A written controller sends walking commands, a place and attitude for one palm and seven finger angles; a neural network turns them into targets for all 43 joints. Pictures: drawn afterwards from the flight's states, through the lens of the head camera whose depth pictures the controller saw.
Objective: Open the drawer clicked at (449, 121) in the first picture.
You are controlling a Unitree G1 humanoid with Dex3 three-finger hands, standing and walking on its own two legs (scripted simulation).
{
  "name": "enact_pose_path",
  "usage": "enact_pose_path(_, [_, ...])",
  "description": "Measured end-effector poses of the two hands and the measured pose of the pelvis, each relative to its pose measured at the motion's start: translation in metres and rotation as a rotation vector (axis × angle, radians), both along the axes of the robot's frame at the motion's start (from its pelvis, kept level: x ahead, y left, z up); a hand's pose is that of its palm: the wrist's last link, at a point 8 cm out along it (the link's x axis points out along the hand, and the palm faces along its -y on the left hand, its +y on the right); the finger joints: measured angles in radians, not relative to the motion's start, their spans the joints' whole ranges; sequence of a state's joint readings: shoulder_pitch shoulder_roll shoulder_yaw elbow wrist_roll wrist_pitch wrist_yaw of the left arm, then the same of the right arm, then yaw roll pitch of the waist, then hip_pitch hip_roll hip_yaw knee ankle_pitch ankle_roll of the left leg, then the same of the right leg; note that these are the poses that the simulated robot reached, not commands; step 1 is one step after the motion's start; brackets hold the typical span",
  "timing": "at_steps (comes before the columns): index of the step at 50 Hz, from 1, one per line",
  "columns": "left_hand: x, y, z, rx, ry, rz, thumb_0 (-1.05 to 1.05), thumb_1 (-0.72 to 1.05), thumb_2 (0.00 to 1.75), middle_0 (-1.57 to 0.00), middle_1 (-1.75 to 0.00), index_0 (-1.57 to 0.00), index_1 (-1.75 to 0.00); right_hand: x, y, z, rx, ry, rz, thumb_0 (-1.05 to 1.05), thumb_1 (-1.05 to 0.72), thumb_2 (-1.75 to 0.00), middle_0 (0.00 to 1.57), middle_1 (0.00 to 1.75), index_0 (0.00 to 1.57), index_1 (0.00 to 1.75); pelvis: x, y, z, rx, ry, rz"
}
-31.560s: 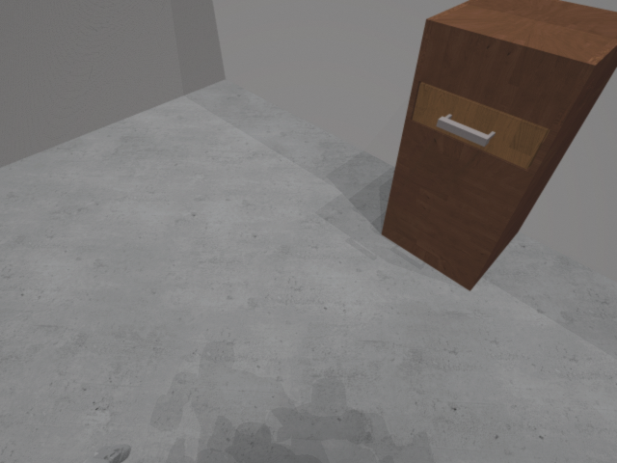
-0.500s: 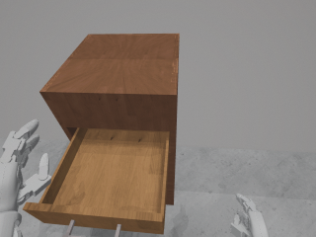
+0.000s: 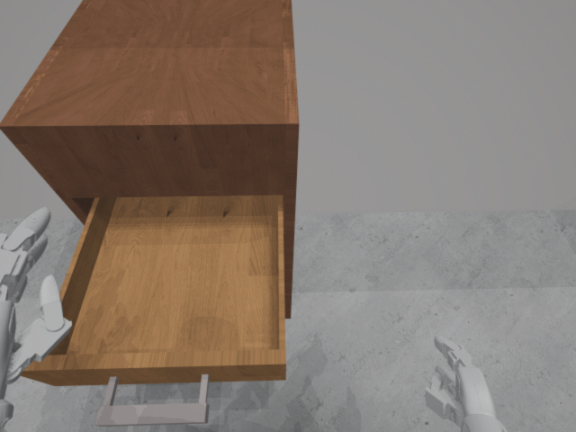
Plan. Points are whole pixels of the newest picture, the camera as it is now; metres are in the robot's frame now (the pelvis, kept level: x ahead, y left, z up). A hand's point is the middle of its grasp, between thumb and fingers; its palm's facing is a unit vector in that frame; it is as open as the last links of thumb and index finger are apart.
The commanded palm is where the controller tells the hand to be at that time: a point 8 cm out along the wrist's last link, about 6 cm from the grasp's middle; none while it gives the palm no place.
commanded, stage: step back with the hand held close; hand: left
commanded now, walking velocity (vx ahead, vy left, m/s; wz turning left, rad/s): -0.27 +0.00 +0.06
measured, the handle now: (156, 398) +0.17 +0.21 -0.12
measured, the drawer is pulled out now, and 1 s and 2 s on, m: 0.30 0.30 0.30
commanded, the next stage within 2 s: stop stepping back and stand still in 1.14 s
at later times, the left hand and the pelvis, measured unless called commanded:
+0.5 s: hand out of the picture +0.12 +0.23 +0.14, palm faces +0.38 -0.80 -0.46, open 7.5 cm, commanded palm +0.05 +0.27 +0.17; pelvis -0.07 -0.01 +0.00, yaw +1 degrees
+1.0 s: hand out of the picture -0.01 +0.24 +0.14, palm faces +0.36 -0.80 -0.48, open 7.4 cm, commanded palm -0.08 +0.28 +0.17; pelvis -0.20 -0.01 -0.01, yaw +2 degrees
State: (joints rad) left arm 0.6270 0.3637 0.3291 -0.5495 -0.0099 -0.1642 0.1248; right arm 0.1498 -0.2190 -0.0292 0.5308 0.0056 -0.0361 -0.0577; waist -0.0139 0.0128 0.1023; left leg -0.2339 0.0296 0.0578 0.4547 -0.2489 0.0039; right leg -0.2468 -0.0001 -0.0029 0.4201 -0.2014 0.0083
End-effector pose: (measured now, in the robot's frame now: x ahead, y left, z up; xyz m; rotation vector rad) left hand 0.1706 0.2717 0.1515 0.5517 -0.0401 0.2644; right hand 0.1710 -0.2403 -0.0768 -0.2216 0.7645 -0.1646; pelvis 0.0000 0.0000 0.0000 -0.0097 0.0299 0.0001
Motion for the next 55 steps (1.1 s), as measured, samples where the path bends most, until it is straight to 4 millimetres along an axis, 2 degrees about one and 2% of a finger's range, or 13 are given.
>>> enact_pose_path(6, [-0.020,0.007,0.013,0.058,-0.064,-0.050,0.02,0.88,0.89,-0.21,-0.30,-0.21,-0.30,-0.022,0.003,0.007,-0.048,-0.009,-0.015,0.01,-0.90,-0.90,0.20,0.30,0.20,0.30,-0.016,0.003,-0.005,0.008,0.002,0.012])
enact_pose_path(12, [-0.054,0.010,0.024,0.081,-0.155,0.033,0.02,0.89,0.89,-0.21,-0.30,-0.21,-0.30,-0.032,0.014,0.000,-0.020,-0.070,0.036,0.01,-0.90,-0.90,0.20,0.30,0.20,0.30,-0.029,-0.003,-0.011,0.015,0.007,0.023])
enact_pose_path(17, [-0.078,-0.004,0.022,0.011,-0.158,0.103,0.02,0.89,0.89,-0.21,-0.30,-0.21,-0.30,-0.046,0.017,-0.015,0.036,-0.064,0.068,0.01,-0.90,-0.90,0.21,0.30,0.21,0.30,-0.047,-0.010,-0.010,-0.019,-0.012,0.028])
enact_pose_path(21, [-0.089,-0.011,0.018,-0.029,-0.139,0.094,0.02,0.89,0.89,-0.21,-0.30,-0.21,-0.30,-0.065,0.010,-0.016,0.057,-0.035,0.039,0.01,-0.90,-0.90,0.21,0.30,0.21,0.30,-0.060,-0.010,-0.006,0.010,-0.012,0.013])
enact_pose_path(26, [-0.097,-0.001,0.012,-0.011,-0.113,0.071,0.02,0.88,0.89,-0.21,-0.30,-0.21,-0.30,-0.087,0.002,-0.008,0.007,-0.025,0.014,0.01,-0.90,-0.90,0.21,0.30,0.21,0.30,-0.077,-0.007,-0.004,0.013,0.001,0.029])
enact_pose_path(31, [-0.112,0.005,0.011,0.029,-0.116,0.030,0.02,0.89,0.89,-0.21,-0.30,-0.21,-0.30,-0.106,0.000,-0.004,-0.015,-0.028,0.014,0.01,-0.90,-0.90,0.21,0.30,0.20,0.30,-0.104,-0.007,-0.008,0.032,-0.005,0.018])
enact_pose_path(39, [-0.151,-0.022,0.028,0.066,-0.176,-0.038,0.02,0.89,0.89,-0.21,-0.30,-0.21,-0.30,-0.129,0.000,-0.011,0.034,-0.065,0.057,0.01,-0.90,-0.90,0.21,0.30,0.21,0.30,-0.141,-0.020,-0.014,0.002,-0.005,0.022])
enact_pose_path(42, [-0.169,-0.024,0.028,0.044,-0.179,-0.041,0.02,0.89,0.89,-0.21,-0.30,-0.21,-0.30,-0.145,-0.003,-0.010,0.031,-0.044,0.038,0.01,-0.90,-0.90,0.21,0.30,0.21,0.30,-0.157,-0.019,-0.011,0.018,-0.005,0.026])
enact_pose_path(47, [-0.201,-0.003,0.015,0.029,-0.124,0.020,0.02,0.88,0.89,-0.21,-0.30,-0.21,-0.30,-0.177,-0.003,-0.001,-0.016,-0.030,0.020,0.01,-0.90,-0.90,0.21,0.30,0.21,0.30,-0.180,-0.012,-0.008,0.023,0.006,0.022])
enact_pose_path(51, [-0.228,0.009,0.005,0.008,-0.143,0.049,0.02,0.88,0.89,-0.21,-0.30,-0.21,-0.30,-0.204,0.002,-0.002,-0.061,-0.024,0.046,0.01,-0.90,-0.90,0.20,0.30,0.20,0.30,-0.207,-0.007,-0.012,0.011,-0.011,0.041])
enact_pose_path(55, [-0.254,0.006,0.014,-0.035,-0.197,0.068,0.02,0.89,0.89,-0.21,-0.30,-0.21,-0.30,-0.233,0.011,0.000,-0.034,-0.030,0.072,0.01,-0.90,-0.90,0.20,0.30,0.20,0.30,-0.228,-0.012,-0.007,-0.016,-0.005,0.036])
